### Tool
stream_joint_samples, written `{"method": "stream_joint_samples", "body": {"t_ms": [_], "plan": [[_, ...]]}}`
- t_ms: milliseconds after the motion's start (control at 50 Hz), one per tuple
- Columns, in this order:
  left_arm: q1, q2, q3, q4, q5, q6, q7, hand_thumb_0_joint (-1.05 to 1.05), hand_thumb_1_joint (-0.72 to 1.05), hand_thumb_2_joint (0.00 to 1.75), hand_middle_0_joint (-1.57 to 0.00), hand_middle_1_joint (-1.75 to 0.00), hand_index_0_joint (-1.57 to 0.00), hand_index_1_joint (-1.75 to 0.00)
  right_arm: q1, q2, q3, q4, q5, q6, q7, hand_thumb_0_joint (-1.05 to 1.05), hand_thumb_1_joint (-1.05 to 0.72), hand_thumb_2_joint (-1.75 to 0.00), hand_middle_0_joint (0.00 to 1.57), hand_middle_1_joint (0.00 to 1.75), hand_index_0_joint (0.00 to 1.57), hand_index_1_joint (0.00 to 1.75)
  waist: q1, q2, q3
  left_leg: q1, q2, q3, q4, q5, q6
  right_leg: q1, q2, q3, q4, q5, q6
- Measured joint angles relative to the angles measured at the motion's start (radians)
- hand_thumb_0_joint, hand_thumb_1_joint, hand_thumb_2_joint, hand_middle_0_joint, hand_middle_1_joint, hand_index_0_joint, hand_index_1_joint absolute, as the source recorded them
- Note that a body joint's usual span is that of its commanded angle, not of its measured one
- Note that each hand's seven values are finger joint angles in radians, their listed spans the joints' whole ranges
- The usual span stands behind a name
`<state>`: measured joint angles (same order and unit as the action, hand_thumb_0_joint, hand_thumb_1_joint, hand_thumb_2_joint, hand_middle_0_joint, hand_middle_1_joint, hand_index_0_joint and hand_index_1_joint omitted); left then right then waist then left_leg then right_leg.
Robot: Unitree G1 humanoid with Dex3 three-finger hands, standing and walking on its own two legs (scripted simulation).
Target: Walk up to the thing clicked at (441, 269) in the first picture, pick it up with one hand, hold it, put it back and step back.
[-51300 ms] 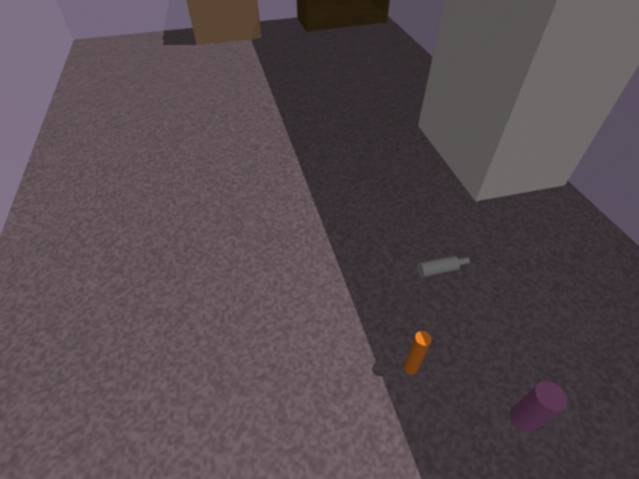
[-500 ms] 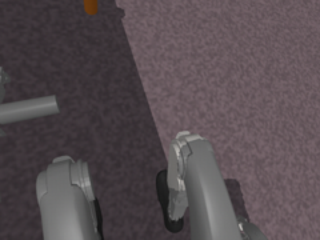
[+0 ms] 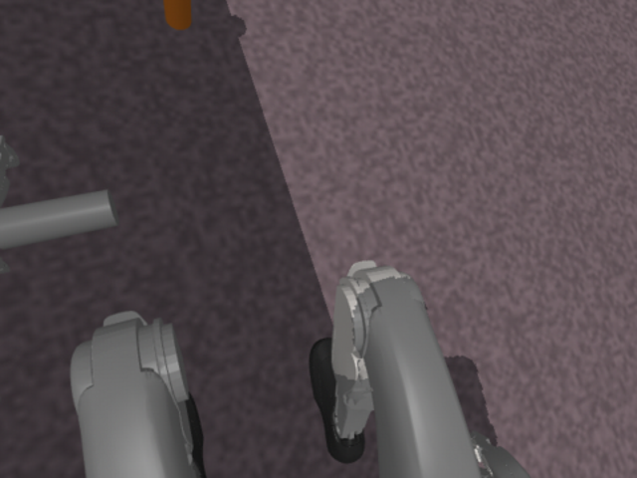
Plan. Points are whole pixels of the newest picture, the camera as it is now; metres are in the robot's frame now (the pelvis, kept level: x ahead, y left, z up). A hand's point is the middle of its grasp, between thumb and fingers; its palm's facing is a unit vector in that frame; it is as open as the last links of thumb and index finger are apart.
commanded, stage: approach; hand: left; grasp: from above
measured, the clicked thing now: (38, 222) +0.48 +0.31 -0.29
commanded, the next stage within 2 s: close in in 0.64 s
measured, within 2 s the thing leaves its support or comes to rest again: neither
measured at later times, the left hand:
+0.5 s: hand (54, 185) +0.49 +0.25 -0.18, palm faces -0.43 -0.05 -0.90, open 14.2 cm
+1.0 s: hand (33, 213) +0.47 +0.28 -0.21, palm faces -0.48 -0.08 -0.87, open 14.2 cm
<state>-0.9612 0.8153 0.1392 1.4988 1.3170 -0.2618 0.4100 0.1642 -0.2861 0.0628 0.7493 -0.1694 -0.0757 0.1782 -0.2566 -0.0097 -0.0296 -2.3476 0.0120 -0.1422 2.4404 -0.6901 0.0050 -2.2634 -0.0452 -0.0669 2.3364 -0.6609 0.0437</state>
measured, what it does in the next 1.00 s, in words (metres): stands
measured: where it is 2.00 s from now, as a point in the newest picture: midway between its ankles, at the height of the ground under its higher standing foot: (267, 446)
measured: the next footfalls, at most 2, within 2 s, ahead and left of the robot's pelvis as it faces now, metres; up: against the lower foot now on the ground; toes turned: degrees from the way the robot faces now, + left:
none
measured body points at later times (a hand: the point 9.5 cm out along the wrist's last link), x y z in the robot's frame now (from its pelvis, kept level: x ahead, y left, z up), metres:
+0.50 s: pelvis +0.00 +0.00 +0.00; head +0.25 +0.05 +0.37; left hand +0.51 +0.25 -0.13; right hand +0.01 -0.27 -0.09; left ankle +0.07 +0.12 -0.29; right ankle +0.11 -0.13 -0.29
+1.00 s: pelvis +0.00 +0.00 -0.01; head +0.26 +0.09 +0.35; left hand +0.49 +0.28 -0.16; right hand +0.06 -0.28 -0.09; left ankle +0.07 +0.12 -0.29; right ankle +0.11 -0.13 -0.29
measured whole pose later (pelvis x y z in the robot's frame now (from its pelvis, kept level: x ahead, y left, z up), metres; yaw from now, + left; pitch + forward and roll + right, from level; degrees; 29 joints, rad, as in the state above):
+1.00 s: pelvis +0.00 +0.00 -0.01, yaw -2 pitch +33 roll -11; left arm -1.07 0.83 0.08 1.65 1.35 -0.25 0.47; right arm 0.13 -0.30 0.11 0.71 -0.20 -0.11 0.20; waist -0.32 -0.04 0.01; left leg -2.36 0.01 -0.17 2.48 -0.71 0.01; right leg -2.26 -0.03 -0.09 2.36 -0.67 0.05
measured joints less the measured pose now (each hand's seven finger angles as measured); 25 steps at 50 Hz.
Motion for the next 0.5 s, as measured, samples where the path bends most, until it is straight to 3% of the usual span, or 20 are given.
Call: {"method": "stream_joint_samples", "body": {"t_ms": [120, 240, 360, 500], "plan": [[-0.039, -0.012, -0.055, 0.012, -0.012, 0.013, -0.004, 0.0, -0.55, 1.03, -0.1, -1.02, -0.09, -1.03, -0.002, 0.001, 0.0, 0.006, -0.002, -0.012, -0.001, 0.0, -0.9, -0.89, 0.2, 0.3, 0.2, 0.3, -0.004, -0.004, -0.002, -0.002, 0.002, 0.003, -0.001, 0.002, 0.002, -0.004, 0.002, 0.003, -0.001, 0.004, 0.001], [-0.114, -0.047, -0.098, 0.051, -0.002, 0.039, 0.016, 0.0, -0.55, 1.03, -0.09, -1.04, -0.08, -1.04, 0.004, 0.002, 0.014, -0.001, -0.006, -0.027, -0.002, 0.0, -0.9, -0.89, 0.2, 0.3, 0.2, 0.3, -0.033, -0.007, -0.005, -0.007, 0.003, 0.002, -0.006, 0.002, 0.002, -0.008, 0.004, 0.001, -0.008, 0.006, 0.0], [-0.15, -0.064, -0.065, 0.107, 0.023, 0.094, 0.059, 0.0, -0.55, 1.04, -0.09, -1.04, -0.08, -1.04, 0.022, -0.005, 0.032, -0.027, -0.01, -0.032, 0.007, 0.0, -0.9, -0.89, 0.2, 0.3, 0.2, 0.3, -0.082, 0.008, -0.002, -0.01, 0.008, -0.003, -0.005, -0.005, -0.001, -0.015, 0.009, -0.003, -0.01, 0.005, -0.002], [-0.109, -0.056, -0.006, 0.094, -0.017, 0.138, 0.054, 0.0, -0.56, 1.04, -0.09, -1.03, -0.08, -1.04, 0.045, -0.018, 0.05, -0.044, 0.004, -0.03, 0.02, 0.0, -0.9, -0.89, 0.2, 0.3, 0.2, 0.3, -0.089, 0.027, 0.023, -0.006, 0.02, -0.005, 0.0, -0.009, -0.001, -0.024, 0.021, -0.003, -0.007, 0.014, -0.001]]}}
